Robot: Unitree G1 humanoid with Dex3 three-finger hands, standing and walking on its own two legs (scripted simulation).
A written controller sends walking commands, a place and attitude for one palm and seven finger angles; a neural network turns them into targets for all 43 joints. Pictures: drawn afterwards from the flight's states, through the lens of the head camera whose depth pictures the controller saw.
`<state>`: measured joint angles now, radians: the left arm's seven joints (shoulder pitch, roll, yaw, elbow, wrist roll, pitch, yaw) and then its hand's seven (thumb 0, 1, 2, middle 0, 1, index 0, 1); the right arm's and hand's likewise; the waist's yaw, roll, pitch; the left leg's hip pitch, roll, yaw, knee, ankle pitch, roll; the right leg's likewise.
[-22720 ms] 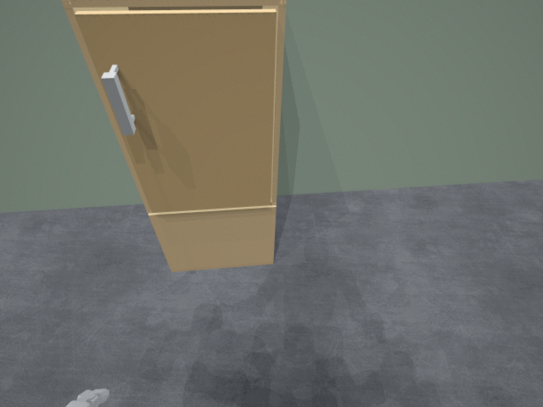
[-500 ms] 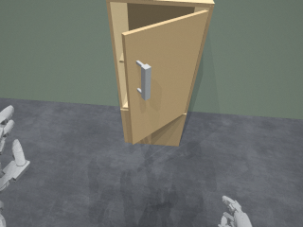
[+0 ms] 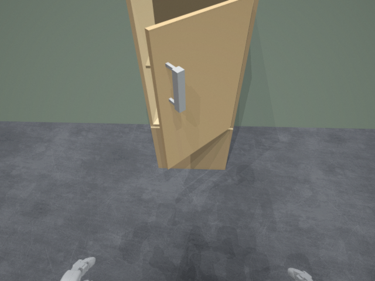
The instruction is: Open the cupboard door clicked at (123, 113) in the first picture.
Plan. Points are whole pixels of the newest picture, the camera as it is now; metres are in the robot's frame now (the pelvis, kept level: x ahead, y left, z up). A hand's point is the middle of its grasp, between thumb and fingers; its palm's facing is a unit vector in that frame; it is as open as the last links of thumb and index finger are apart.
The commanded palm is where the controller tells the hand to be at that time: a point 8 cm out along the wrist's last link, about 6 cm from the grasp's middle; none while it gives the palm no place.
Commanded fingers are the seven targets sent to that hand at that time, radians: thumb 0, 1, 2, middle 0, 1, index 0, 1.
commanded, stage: let the arm hang, fingers relaxed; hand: left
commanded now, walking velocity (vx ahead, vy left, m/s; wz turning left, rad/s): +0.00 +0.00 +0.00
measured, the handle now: (174, 87) +0.62 +0.06 +0.08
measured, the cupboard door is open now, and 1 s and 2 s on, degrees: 42 42 42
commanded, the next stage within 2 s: look to check the result in 0.88 s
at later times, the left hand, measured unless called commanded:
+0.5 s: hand out of the picture -0.06 +0.16 -0.16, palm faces +0.06 -0.97 -0.24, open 7.3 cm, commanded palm none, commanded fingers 0.00 0.90 0.90 -0.20 -0.30 -0.20 -0.30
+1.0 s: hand out of the picture +0.01 +0.13 -0.17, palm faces +0.07 -0.98 -0.18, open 7.3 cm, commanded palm none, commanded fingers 0.00 0.90 0.90 -0.20 -0.30 -0.20 -0.30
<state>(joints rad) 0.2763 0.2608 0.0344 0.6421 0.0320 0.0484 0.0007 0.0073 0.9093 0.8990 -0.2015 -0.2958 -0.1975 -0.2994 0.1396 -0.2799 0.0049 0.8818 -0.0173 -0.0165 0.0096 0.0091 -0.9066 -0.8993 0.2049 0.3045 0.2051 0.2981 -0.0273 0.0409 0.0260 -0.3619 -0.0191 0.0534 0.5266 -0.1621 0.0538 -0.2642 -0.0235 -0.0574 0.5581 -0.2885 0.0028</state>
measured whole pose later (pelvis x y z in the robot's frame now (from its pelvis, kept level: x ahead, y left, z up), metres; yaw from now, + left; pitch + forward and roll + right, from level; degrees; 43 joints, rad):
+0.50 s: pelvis +0.01 -0.02 +0.01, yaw +1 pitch -2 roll -1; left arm 0.38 0.15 0.01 1.16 0.01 0.01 0.04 0.01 0.91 0.90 -0.20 -0.30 -0.20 -0.30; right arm 0.31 -0.12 0.00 1.13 -0.02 0.04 -0.02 0.00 -0.91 -0.90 0.20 0.30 0.20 0.30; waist -0.01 0.05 0.04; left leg -0.29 0.00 0.02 0.45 -0.14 0.03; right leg -0.18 0.00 -0.08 0.47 -0.26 -0.02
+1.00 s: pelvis +0.03 -0.03 +0.01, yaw +1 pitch -2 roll +0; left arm 0.29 0.12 0.01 1.14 0.00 -0.01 0.04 0.00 0.92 0.90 -0.20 -0.30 -0.20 -0.30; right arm 0.29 -0.12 0.00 1.15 -0.02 0.02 -0.04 0.00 -0.91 -0.90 0.20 0.30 0.20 0.30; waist -0.01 0.01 0.05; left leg -0.24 0.00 0.02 0.43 -0.16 0.01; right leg -0.12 0.01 -0.09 0.43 -0.28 -0.03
